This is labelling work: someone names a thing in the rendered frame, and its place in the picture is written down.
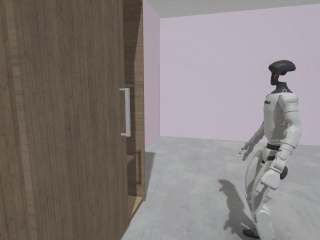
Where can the left robot upper arm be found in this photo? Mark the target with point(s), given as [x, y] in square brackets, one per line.
[289, 103]

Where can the robot right shin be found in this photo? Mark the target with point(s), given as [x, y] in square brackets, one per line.
[249, 205]

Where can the robot head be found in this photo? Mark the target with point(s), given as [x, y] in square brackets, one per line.
[280, 67]

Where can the left robot forearm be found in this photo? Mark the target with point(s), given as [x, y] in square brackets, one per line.
[288, 145]

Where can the left robot hand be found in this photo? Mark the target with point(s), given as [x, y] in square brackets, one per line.
[270, 179]

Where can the handle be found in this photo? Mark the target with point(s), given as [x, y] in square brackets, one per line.
[127, 112]

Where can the right robot forearm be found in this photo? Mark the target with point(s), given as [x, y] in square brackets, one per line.
[257, 135]

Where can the right robot hand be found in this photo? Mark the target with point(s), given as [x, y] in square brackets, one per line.
[246, 146]

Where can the wardrobe door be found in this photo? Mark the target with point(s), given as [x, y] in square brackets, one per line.
[14, 215]
[68, 68]

